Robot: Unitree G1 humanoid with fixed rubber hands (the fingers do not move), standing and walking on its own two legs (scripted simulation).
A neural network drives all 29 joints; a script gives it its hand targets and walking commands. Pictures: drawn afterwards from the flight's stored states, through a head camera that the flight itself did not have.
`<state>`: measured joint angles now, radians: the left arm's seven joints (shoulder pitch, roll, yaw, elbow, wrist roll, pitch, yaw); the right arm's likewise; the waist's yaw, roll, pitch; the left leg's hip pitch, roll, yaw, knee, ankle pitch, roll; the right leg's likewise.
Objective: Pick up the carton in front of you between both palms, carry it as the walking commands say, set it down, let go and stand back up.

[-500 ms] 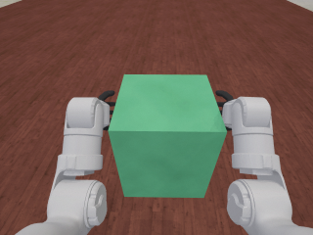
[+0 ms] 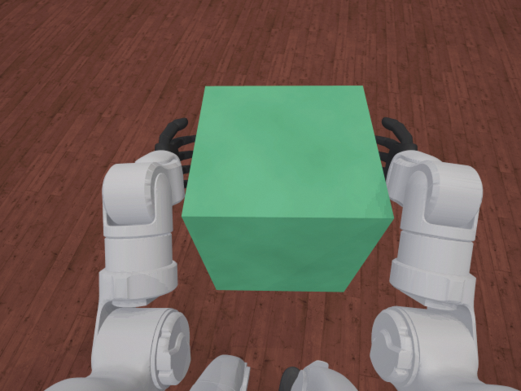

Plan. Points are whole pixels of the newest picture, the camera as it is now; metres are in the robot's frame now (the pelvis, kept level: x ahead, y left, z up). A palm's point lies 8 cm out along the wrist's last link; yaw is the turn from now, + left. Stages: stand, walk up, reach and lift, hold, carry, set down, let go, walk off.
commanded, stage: carry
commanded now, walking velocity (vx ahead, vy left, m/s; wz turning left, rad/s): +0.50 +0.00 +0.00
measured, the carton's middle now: (281, 199) +0.39 +0.03 +0.05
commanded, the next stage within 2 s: none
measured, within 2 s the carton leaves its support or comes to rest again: neither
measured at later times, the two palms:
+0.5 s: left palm out of the picture +0.72 +0.12 +0.18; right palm (427, 12) +0.69 -0.18 +0.18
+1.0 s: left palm out of the picture +0.96 +0.08 +0.12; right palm out of the picture +0.95 -0.22 +0.11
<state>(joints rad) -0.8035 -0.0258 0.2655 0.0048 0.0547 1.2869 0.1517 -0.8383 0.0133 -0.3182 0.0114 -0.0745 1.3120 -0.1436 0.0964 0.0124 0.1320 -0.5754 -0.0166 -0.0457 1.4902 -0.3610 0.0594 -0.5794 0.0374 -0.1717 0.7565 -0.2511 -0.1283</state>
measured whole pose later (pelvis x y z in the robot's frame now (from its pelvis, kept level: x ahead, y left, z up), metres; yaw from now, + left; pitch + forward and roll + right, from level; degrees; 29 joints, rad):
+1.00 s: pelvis +0.67 -0.06 +0.04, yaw +0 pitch +4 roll +0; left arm -0.24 -0.15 0.13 -0.23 0.11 1.16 0.10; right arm -0.21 0.14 -0.17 -0.27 -0.12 1.18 -0.07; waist 0.02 0.02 -0.07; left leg -0.33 0.04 0.06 1.09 -0.43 0.01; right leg -0.36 -0.03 -0.22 0.44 -0.16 -0.06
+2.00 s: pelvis +1.32 -0.09 +0.04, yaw +0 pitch +4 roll +1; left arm -0.17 -0.14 0.11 -0.30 0.11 1.22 0.09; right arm -0.18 0.14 -0.13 -0.32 -0.12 1.24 -0.09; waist 0.02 0.02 -0.10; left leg -0.43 0.09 0.07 1.11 -0.36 0.00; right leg -0.33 -0.06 -0.24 0.43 -0.17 -0.06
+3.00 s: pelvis +1.91 -0.09 +0.04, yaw -1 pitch +3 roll +0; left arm -0.18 -0.14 0.11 -0.34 0.11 1.20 0.08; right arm -0.18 0.14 -0.12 -0.36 -0.12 1.22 -0.08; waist 0.01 0.04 -0.04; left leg -0.20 0.07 0.09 0.48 -0.33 -0.03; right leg -0.34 -0.03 -0.23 0.41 -0.13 -0.07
